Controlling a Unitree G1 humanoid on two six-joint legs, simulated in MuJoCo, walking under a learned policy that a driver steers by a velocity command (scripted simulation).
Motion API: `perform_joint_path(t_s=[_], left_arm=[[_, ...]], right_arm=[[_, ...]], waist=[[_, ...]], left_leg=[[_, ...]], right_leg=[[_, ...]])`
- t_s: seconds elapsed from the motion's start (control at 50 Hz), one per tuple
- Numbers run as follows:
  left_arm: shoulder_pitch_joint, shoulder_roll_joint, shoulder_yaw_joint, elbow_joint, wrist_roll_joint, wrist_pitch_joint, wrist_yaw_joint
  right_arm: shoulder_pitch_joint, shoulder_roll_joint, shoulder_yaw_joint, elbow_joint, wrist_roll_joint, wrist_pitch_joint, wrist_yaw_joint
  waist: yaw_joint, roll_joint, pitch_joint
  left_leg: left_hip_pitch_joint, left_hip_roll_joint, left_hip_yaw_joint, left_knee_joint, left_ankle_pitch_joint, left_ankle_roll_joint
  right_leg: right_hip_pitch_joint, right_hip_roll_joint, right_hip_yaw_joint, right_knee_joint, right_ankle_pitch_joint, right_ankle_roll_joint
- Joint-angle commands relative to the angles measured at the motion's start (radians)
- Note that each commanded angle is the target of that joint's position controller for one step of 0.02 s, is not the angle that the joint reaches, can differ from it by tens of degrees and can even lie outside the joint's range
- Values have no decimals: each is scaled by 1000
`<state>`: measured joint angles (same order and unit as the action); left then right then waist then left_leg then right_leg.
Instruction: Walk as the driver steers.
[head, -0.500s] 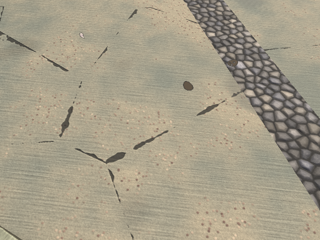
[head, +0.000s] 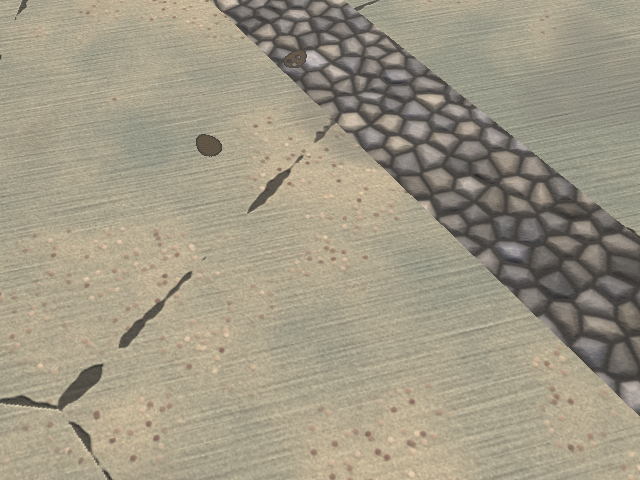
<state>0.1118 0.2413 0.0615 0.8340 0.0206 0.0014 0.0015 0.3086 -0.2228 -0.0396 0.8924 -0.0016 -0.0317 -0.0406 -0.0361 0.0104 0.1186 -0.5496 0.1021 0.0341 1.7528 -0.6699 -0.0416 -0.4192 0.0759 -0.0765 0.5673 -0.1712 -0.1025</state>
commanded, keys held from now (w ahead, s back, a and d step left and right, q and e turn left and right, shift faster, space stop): e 0.10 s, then no key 0.02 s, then q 0.88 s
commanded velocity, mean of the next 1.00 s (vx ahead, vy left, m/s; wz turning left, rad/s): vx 0.05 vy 0.00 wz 0.19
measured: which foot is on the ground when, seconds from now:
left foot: up 0.00-0.28, down 0.30-0.68, up 0.70-1.00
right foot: down 0.00-0.32, up 0.34-0.66, down 0.68-1.00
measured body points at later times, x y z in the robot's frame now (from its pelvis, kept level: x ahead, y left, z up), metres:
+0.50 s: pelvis +0.08 +0.05 +0.02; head +0.10 +0.07 +0.46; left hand +0.19 +0.31 -0.12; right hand +0.17 -0.21 -0.10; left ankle +0.15 +0.15 -0.72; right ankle +0.07 -0.07 -0.69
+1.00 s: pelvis +0.08 +0.03 +0.02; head +0.12 +0.02 +0.47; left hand +0.09 +0.31 -0.09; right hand +0.30 -0.17 -0.11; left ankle +0.08 +0.15 -0.68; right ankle +0.08 -0.06 -0.72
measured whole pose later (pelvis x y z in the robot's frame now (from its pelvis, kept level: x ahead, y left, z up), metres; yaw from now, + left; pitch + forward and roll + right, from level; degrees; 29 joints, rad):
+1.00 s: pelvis +0.08 +0.03 +0.02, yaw +17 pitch +1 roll +1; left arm 0.26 0.24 0.04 0.77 0.03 0.00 0.03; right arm 0.14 -0.26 -0.07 0.75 -0.03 0.08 0.06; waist 0.02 0.03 0.03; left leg -0.49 -0.02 0.00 0.88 -0.35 -0.04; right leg -0.19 -0.01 -0.14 0.44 -0.28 -0.06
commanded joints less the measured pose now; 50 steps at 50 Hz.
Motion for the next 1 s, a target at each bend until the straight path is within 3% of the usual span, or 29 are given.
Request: perform_joint_path(t_s=[0.02, 0.04, 0.06, 0.1, 0.12, 0.18, 0.22, 0.24, 0.28, 0.3, 0.32, 0.34, 0.36, 0.38, 0.42, 0.48, 0.58, 0.64, 0.66, 0.68, 0.7, 0.72, 0.74, 0.76, 0.78, 0.82, 0.9, 1.0], left_arm=[[138, 156, 27, -46, -7, 2, 26], [105, 172, 29, -54, 6, -10, 18], [104, 166, 27, -43, 10, -25, 11], [95, 159, 25, -32, 3, -35, 13], [80, 140, 21, -34, 1, -33, 13], [102, 108, 12, -31, -7, -29, 7], [141, 94, 5, -11, -3, -25, -10], [153, 79, -2, -4, 3, -22, -15], [156, 69, -11, -1, 7, -11, -10], [195, 58, -16, 7, 20, -8, -2], [270, 40, -14, 1, 26, -6, 10], [294, 39, -13, 0, -3, 1, 16], [213, 84, -4, -8, 0, 15, 22], [158, 102, 7, -28, -2, 21, 20], [119, 88, 11, -48, 0, 28, 11], [115, 57, 6, -54, 6, 27, 17], [89, 49, -5, -81, -10, 17, 33], [160, 56, -6, -75, -19, 9, 39], [210, 62, -3, -65, -16, 4, 44], [240, 111, 10, -62, -8, -2, 51], [254, 231, 37, -83, 15, -4, 57], [180, 249, 40, -96, 27, 2, 56], [153, 180, 18, -105, 25, 2, 57], [104, 131, 3, -109, 19, -3, 57], [68, 114, -3, -119, 15, -8, 57], [63, 102, -6, -128, 9, -12, 50], [176, 125, 7, -102, 5, -7, 42], [190, 171, 24, -99, 11, -8, 31]], right_arm=[[38, -86, -7, -94, -55, 37, 3], [37, -62, 0, -101, -55, 58, -2], [8, -74, -6, -123, -47, 61, -4], [-48, -64, 0, -164, -41, 52, 2], [-42, -48, 7, -161, -43, 46, 9], [-72, -12, 25, -159, -28, 41, 22], [-94, -33, 18, -156, -16, 47, 21], [-96, -42, 15, -152, -18, 48, 22], [-65, -41, 8, -127, -28, 39, 28], [-58, -53, 7, -124, -35, 28, 28], [-51, -125, -4, -136, -53, 11, 25], [-108, -158, -12, -155, -30, 16, 23], [-110, -149, -17, -157, -17, 23, 27], [-113, -150, -22, -155, -14, 28, 34], [-100, -167, -38, -149, -16, 39, 35], [-87, -158, -56, -144, -16, 48, 34], [-77, -164, -77, -146, -22, 59, 38], [-118, -178, -86, -157, -21, 73, 42], [-142, -178, -87, -165, -13, 77, 42], [-137, -153, -81, -173, -7, 75, 39], [-163, -87, -66, -218, 12, 68, 42], [-189, -118, -73, -218, -23, 57, 34], [-188, -161, -85, -208, -40, 53, 36], [-138, -143, -86, -182, -38, 57, 43], [-91, -135, -85, -163, -41, 64, 50], [-53, -128, -79, -146, -40, 79, 65], [-180, -101, -56, -202, -30, 98, 89], [-253, -90, -37, -244, -18, 95, 101]], waist=[[31, 18, -256], [4, -5, -231], [-14, 16, -201], [-25, -11, -183], [-24, -43, -210], [15, -127, -241], [37, -136, -221], [43, -133, -204], [31, -96, -141], [40, -48, -117], [93, 116, -123], [115, 202, -143], [68, 200, -121], [57, 192, -107], [50, 188, -115], [44, 129, -151], [15, 155, -222], [49, 161, -222], [81, 149, -213], [86, 90, -205], [98, -179, -195], [99, -207, -105], [65, -81, -86], [17, -55, -87], [-9, -79, -105], [-10, -132, -135], [61, -144, -122], [84, -169, -129]], left_leg=[[-197, 14, -33, -68, 116, 6], [-133, -7, -14, -85, 141, 16], [-135, -3, -53, -212, 298, 19], [-82, -15, -42, -484, 464, 4], [-32, -27, -38, -600, 529, 5], [113, -47, -21, -857, 586, 17], [208, -51, -32, -965, 571, 28], [251, -59, -29, -1023, 531, 37], [368, -71, -30, -1215, 509, 63], [402, -27, -88, -1318, 518, 69], [431, 145, -292, -1347, 753, 95], [366, 240, -423, -1410, 787, 211], [292, 216, -485, -1469, 630, 240], [266, 174, -479, -1491, 517, 231], [271, 123, -451, -1506, 395, 227], [327, 74, -416, -1475, 443, 236], [356, 54, -456, -1449, 508, 241], [268, 24, -479, -1458, 457, 206], [187, -6, -464, -1449, 391, 169], [55, -57, -424, -1405, 266, 112], [-157, -195, -254, -1161, 160, 53], [-238, -260, -140, -947, 113, 45], [-177, -196, -178, -831, 167, 46], [-137, -201, -165, -748, 229, 44], [-121, -198, -147, -675, 279, 36], [-114, -185, -94, -594, 303, 14], [-140, -139, -51, -733, 341, -18], [52, -131, 25, -964, 295, 17]], right_leg=[[256, -419, 399, -183, 680, -277], [125, -386, 373, -197, 713, -271], [75, -326, 342, -218, 627, -241], [24, -250, 293, -220, 606, -185], [48, -218, 259, -198, 599, -155], [88, -215, 217, -215, 514, -119], [78, -235, 241, -236, 351, -106], [69, -248, 256, -233, 257, -95], [13, -238, 275, -199, 33, -49], [6, -206, 271, -166, -86, -5], [-4, -116, 203, -11, -209, 40], [1, -34, 116, 13, -254, 65], [31, -30, 102, 42, -270, 77], [38, -14, 100, 79, -275, 77], [5, -5, 106, 188, -291, 80], [-47, -1, 109, 251, -279, 102], [4, 10, 105, 150, -249, 104], [160, 27, 92, -36, -202, 72], [269, 21, 84, -157, -137, 57], [401, -61, 147, -235, -146, 43], [482, -322, 472, -367, -379, -33], [344, -489, 618, -412, -312, -110], [281, -451, 530, -364, -161, -134], [245, -378, 416, -329, -13, -114], [253, -323, 321, -303, 102, -89], [276, -279, 201, -264, 308, -85], [369, -300, 149, -244, 347, -108], [319, -338, 94, -206, 325, -104]])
